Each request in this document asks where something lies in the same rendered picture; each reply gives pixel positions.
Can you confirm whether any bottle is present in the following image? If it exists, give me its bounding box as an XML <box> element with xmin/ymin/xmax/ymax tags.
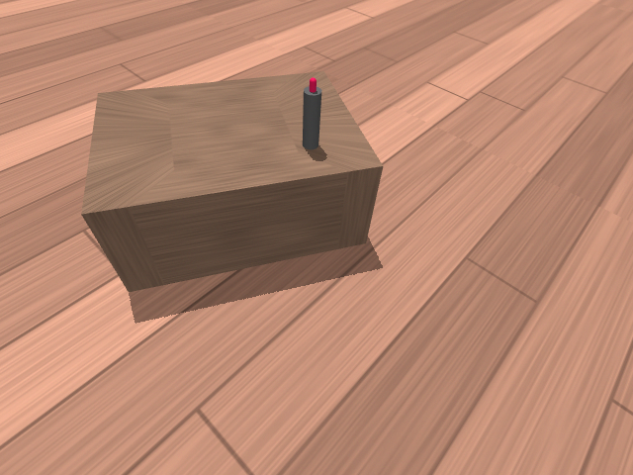
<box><xmin>303</xmin><ymin>78</ymin><xmax>321</xmax><ymax>149</ymax></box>

